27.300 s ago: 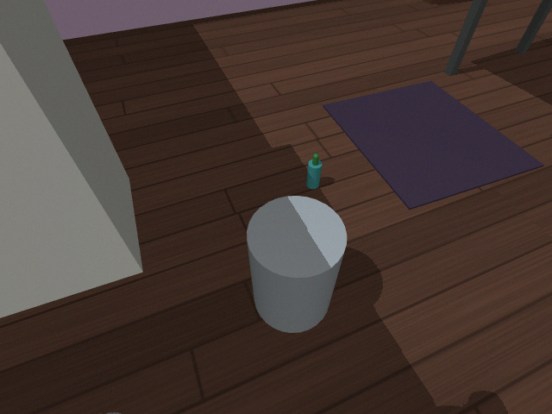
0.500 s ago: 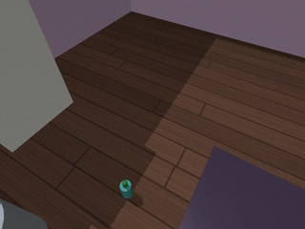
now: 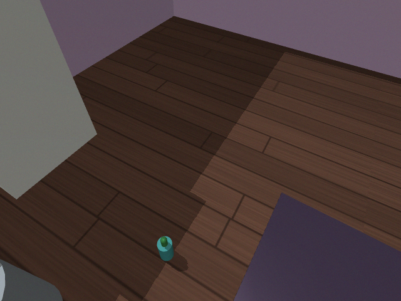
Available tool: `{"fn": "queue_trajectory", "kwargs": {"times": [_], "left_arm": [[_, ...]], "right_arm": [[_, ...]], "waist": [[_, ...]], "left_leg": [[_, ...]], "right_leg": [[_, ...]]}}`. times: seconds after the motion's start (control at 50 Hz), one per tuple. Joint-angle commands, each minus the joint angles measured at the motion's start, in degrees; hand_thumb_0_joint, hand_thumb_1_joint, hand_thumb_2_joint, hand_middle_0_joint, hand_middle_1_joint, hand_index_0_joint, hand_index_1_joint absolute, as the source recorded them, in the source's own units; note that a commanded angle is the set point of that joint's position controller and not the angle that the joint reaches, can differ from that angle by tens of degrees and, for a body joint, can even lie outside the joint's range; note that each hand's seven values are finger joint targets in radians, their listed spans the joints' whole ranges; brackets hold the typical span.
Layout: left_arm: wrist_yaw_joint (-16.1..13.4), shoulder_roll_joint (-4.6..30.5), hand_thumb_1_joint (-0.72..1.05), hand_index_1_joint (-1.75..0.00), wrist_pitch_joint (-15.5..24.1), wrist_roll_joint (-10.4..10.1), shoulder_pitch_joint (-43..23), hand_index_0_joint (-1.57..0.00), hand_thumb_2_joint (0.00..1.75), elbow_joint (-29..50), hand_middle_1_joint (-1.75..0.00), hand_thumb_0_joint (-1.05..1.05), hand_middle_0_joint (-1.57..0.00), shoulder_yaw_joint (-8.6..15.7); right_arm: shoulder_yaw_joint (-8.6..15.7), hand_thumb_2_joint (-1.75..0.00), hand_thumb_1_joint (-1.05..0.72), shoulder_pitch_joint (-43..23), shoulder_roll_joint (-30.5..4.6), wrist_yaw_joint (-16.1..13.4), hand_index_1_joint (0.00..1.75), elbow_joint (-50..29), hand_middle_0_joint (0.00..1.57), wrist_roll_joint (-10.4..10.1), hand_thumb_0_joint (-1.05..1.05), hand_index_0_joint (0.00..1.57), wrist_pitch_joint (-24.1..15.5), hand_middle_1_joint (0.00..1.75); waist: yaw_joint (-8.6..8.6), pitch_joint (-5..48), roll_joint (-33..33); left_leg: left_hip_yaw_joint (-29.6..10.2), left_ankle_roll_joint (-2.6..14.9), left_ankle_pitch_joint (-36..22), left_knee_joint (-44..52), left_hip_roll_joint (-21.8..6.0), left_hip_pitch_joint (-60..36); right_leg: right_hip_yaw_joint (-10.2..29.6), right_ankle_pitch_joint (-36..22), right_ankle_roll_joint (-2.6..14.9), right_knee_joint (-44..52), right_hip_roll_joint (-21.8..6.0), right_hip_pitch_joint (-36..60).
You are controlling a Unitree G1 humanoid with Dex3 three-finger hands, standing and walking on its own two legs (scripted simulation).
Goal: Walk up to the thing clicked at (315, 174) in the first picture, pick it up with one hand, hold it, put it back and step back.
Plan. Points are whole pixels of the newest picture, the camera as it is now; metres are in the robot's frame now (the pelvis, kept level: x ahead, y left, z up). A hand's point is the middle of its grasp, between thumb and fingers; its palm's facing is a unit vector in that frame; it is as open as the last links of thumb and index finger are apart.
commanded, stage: stand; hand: left
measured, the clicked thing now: (165, 246) +0.43 +0.17 -0.68
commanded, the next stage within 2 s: go down in 0.68 s
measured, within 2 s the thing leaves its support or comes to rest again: neither
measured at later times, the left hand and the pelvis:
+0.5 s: hand out of the picture +0.05 +0.26 -0.17, palm faces -0.03 -0.95 -0.32, open 7.4 cm; pelvis -0.01 +0.00 +0.00, yaw +0 degrees
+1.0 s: hand out of the picture +0.15 +0.25 -0.18, palm faces +0.06 -0.95 -0.30, open 10.6 cm; pelvis -0.03 -0.01 -0.02, yaw -2 degrees
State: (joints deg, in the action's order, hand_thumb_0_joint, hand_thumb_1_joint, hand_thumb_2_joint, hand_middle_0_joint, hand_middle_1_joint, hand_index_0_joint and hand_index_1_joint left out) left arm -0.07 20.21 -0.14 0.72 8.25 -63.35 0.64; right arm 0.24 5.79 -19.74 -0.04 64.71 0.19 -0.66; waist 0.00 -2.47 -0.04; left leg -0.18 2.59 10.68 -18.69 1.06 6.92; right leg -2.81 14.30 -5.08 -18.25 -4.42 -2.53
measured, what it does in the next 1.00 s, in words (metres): stands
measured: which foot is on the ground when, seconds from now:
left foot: down 0.00-1.00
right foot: down 0.00-1.00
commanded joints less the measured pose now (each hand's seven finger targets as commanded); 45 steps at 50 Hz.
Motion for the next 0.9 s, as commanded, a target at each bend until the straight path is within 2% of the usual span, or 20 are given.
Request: {"fn": "queue_trajectory", "kwargs": {"times": [0.0,0.1,0.22,0.26,0.28,0.3,0.42,0.46,0.48,0.52,0.58,0.64,0.74,0.76,0.78,0.8,0.82,0.84,0.86,0.88], "left_arm": [[-0.88,11.25,0.90,-0.30,0.78,0.30,-1.18,-0.20,0.90,3.15,-0.30,0.00,-0.20,1.97],[-0.86,11.23,0.90,-0.30,0.98,0.31,-0.50,-0.20,0.90,3.43,-0.30,0.00,-0.20,1.91],[-0.84,11.38,0.90,-0.30,0.75,0.21,-0.56,-0.20,0.90,3.52,-0.30,0.00,-0.20,1.83],[-0.83,11.11,0.90,-0.30,0.65,0.23,-0.18,-0.20,0.90,3.47,-0.30,0.00,-0.20,1.67],[-0.76,11.08,0.90,-0.30,0.59,0.18,-0.62,-0.20,0.90,3.51,-0.30,0.00,-0.20,1.75],[-0.83,10.90,0.90,-0.30,0.49,0.28,-0.21,-0.20,0.90,3.56,-0.30,0.00,-0.20,1.70],[-0.75,11.29,0.90,-0.30,0.63,0.25,0.11,-0.20,0.90,3.26,-0.30,0.00,-0.20,1.83],[-0.72,11.20,0.90,-0.30,0.65,0.31,0.19,-0.20,0.90,3.35,-0.30,0.00,-0.20,1.85],[-0.75,11.33,0.90,-0.30,0.75,0.32,0.05,-0.20,0.90,3.55,-0.30,0.00,-0.20,1.81],[-0.78,11.29,0.90,-0.30,0.87,0.42,-0.02,-0.20,0.90,3.67,-0.30,0.00,-0.20,1.72],[-0.70,11.27,0.90,-0.30,0.77,0.21,0.38,-0.20,0.90,3.51,-0.30,0.00,-0.20,1.77],[-0.81,11.39,0.90,-0.30,0.88,0.26,-0.27,-0.20,0.90,3.48,-0.30,0.00,-0.20,1.73],[-0.72,11.42,0.90,-0.30,0.84,0.30,0.28,-0.20,0.90,3.49,-0.30,0.00,-0.20,1.74],[-0.72,11.44,0.82,-0.22,0.91,0.28,0.03,-0.28,0.82,3.52,-0.22,0.00,-0.28,1.73],[-1.76,4.20,0.74,-0.14,7.09,-3.06,-20.08,-0.20,0.74,23.62,-0.14,0.00,-0.20,2.40],[-2.23,6.19,0.66,-0.06,6.85,-3.04,-29.91,-0.12,0.66,21.49,-0.06,0.00,-0.12,3.04],[-2.32,9.10,0.58,-0.01,5.53,-2.58,-22.02,-0.04,0.58,14.33,-0.01,0.00,-0.04,5.29],[-1.87,11.23,0.50,0.00,3.73,-1.53,-16.53,-0.03,0.50,6.34,0.00,0.00,-0.02,6.89],[-1.33,14.06,0.42,-0.01,3.23,-0.58,-20.24,-0.02,0.42,6.40,-0.01,0.00,-0.02,8.85],[-0.82,14.99,0.34,0.00,3.76,0.52,-23.40,-0.03,0.34,6.79,-0.01,0.00,-0.02,10.33]], "right_arm": [[2.52,-0.90,-0.90,-2.53,-13.07,-0.83,0.30,-3.80,0.20,-0.02,0.00,0.20,-1.26,0.30],[2.54,-0.90,-0.90,-1.61,-13.22,-0.95,0.30,-3.93,0.20,-0.03,0.00,0.20,-1.29,0.30],[2.32,-0.90,-0.90,-0.89,-12.92,-1.09,0.30,-4.08,0.20,0.07,0.00,0.20,-1.39,0.30],[2.36,-0.90,-0.90,-1.49,-13.24,-1.11,0.30,-4.15,0.20,0.02,0.00,0.20,-1.37,0.30],[2.40,-0.90,-0.90,-0.52,-13.22,-1.19,0.30,-3.92,0.20,-0.03,0.00,0.20,-1.34,0.30],[2.48,-0.90,-0.90,-1.28,-13.53,-1.17,0.30,-3.90,0.20,0.10,0.00,0.20,-1.34,0.30],[2.59,-0.90,-0.90,-1.24,-13.28,-0.97,0.30,-3.76,0.20,0.11,0.00,0.20,-1.33,0.30],[2.76,-0.90,-0.90,-1.07,-13.34,-0.99,0.30,-3.84,0.20,0.05,0.00,0.20,-1.37,0.30],[2.66,-0.90,-0.90,-1.94,-12.91,-0.94,0.30,-4.00,0.20,0.22,0.00,0.20,-1.40,0.30],[2.73,-0.90,-0.90,-0.95,-13.00,-0.94,0.30,-3.92,0.20,0.06,0.00,0.20,-1.40,0.30],[2.77,-0.90,-0.90,-0.74,-13.24,-0.97,0.30,-3.80,0.20,0.09,0.00,0.20,-1.42,0.30],[2.60,-0.90,-0.90,-1.24,-12.75,-0.83,0.30,-3.84,0.20,0.12,0.00,0.20,-1.30,0.30],[2.58,-0.90,-0.90,-1.14,-12.85,-0.71,0.30,-3.69,0.20,0.14,0.00,0.20,-1.35,0.30],[2.68,-0.92,-0.92,-1.26,-13.03,-0.76,0.30,-3.59,0.20,0.17,0.00,0.20,-1.35,0.30],[-0.51,-0.92,-0.99,0.01,-4.27,-1.75,0.30,-20.23,0.20,-3.94,0.00,0.20,-3.99,0.30],[-0.21,-0.93,-1.00,2.79,-5.80,-2.23,0.30,-16.85,0.20,-3.85,0.00,0.20,-3.87,0.30],[0.80,-0.93,-0.99,5.23,-7.36,-2.81,0.30,-17.11,0.20,-4.15,0.00,0.20,-3.27,0.30],[1.39,-0.92,-0.98,6.60,-7.78,-2.95,0.30,-17.37,0.20,-3.98,0.00,0.20,-2.92,0.30],[1.66,-0.92,-1.00,7.35,-7.34,-2.98,0.30,-19.07,0.20,-3.75,0.00,0.20,-2.94,0.30],[3.02,-0.92,-0.97,8.38,-7.68,-3.04,0.30,-19.78,0.20,-2.62,0.00,0.20,-3.22,0.30]], "waist": [[-0.06,3.45,0.66],[-0.14,5.11,1.46],[-0.16,5.29,1.21],[-0.28,4.62,2.08],[0.24,4.33,2.26],[-0.34,4.22,2.24],[-0.15,3.11,1.93],[-0.06,3.14,2.22],[-0.52,3.76,1.04],[0.00,3.90,1.15],[0.02,3.76,1.77],[0.01,2.82,0.08],[-0.05,2.93,1.05],[-0.01,3.02,0.97],[6.76,-2.17,0.18],[5.61,2.07,1.75],[4.19,1.23,-0.22],[3.85,3.46,-1.40],[3.26,5.08,-1.65],[2.60,10.62,-0.05]], "left_leg": [[-6.28,-1.39,-14.85,2.14,-7.96,-1.95],[-5.83,-1.46,-19.43,1.30,-7.86,-3.56],[-6.08,-1.64,-21.88,1.31,-8.24,-4.24],[-6.32,-1.60,-19.61,1.62,-8.27,-3.88],[-6.45,-2.35,-19.26,2.43,-8.26,-3.80],[-6.60,-1.89,-17.16,2.40,-8.35,-3.47],[-6.87,-1.84,-12.33,3.58,-8.15,-2.16],[-6.94,-2.08,-12.83,3.76,-8.15,-2.47],[-6.49,-1.53,-14.48,2.83,-8.13,-2.75],[-5.98,-1.67,-15.63,2.42,-7.90,-2.85],[-6.57,-2.22,-14.95,3.16,-8.09,-3.08],[-6.21,-1.37,-12.09,2.66,-7.75,-1.21],[-6.51,-1.53,-10.16,3.12,-7.76,-1.02],[-6.55,-1.45,-11.00,2.87,-7.90,-1.47],[0.24,-2.78,-1.80,-0.73,-3.13,5.18],[-0.11,-3.19,-0.11,-1.85,-2.47,3.38],[0.06,-3.03,0.45,-2.49,-2.95,5.21],[0.01,-2.93,0.16,-5.52,-2.43,7.42],[-0.21,-2.79,-1.63,-7.96,-2.71,9.36],[-0.41,-3.07,-4.13,-10.88,-3.15,8.70]], "right_leg": [[2.28,-7.95,4.97,2.38,-4.04,-2.00],[2.23,-11.62,4.91,2.04,-4.18,-1.22],[1.87,-10.38,4.81,1.01,-3.71,-1.42],[2.14,-9.36,4.76,1.66,-3.79,-2.17],[2.13,-8.47,4.74,1.28,-3.58,-2.31],[1.98,-7.28,4.77,1.65,-3.56,-2.51],[2.49,-6.23,4.85,2.05,-3.69,-2.62],[2.53,-6.38,4.81,2.04,-3.68,-3.04],[2.52,-7.22,4.93,2.10,-3.84,-2.54],[2.61,-8.71,4.83,2.21,-4.01,-2.48],[2.46,-7.42,4.87,1.72,-3.58,-2.78],[3.00,-7.29,5.04,2.60,-4.14,-2.31],[2.91,-6.42,5.09,2.46,-3.95,-2.75],[3.19,-7.10,5.11,2.49,-4.06,-2.56],[-0.48,-6.69,5.74,-2.48,4.88,-18.18],[-0.90,-6.24,6.09,-3.44,4.69,-16.00],[-1.13,-4.99,6.08,-4.09,4.97,-15.04],[-0.98,-4.56,6.16,-5.69,4.75,-16.07],[-0.92,-5.33,6.31,-8.23,4.83,-17.30],[-0.63,-6.78,6.26,-10.75,4.65,-18.53]]}}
